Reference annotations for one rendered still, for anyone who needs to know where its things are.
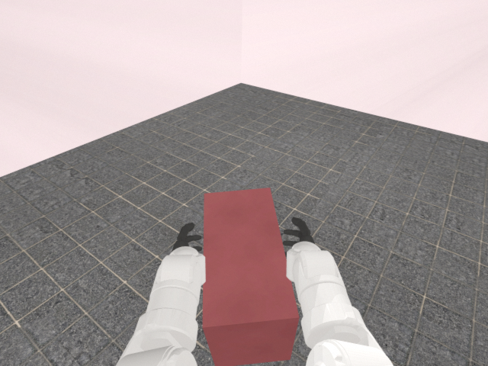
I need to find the robot left upper arm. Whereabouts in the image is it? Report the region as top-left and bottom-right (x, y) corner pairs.
(116, 345), (197, 366)

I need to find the left robot hand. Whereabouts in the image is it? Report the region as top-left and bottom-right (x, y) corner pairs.
(172, 223), (202, 252)

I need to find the robot right forearm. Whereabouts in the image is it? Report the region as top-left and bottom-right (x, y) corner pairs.
(287, 241), (385, 354)

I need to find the right robot hand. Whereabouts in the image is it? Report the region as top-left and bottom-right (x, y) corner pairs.
(283, 217), (315, 257)

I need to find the carton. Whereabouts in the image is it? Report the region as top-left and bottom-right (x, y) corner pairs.
(202, 188), (300, 366)

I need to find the robot right upper arm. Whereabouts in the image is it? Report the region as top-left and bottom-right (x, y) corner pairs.
(306, 339), (393, 366)

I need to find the robot left forearm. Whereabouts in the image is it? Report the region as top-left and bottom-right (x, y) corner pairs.
(118, 246), (206, 362)

